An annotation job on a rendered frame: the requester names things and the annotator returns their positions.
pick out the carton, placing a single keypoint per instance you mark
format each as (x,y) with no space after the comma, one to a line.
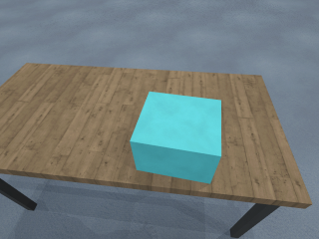
(178,136)

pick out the table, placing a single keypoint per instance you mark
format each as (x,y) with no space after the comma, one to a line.
(74,123)

